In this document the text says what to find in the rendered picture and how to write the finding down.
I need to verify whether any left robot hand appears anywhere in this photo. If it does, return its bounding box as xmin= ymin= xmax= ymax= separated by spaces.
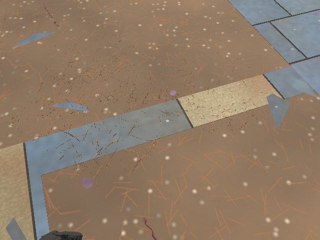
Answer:
xmin=39 ymin=230 xmax=83 ymax=240

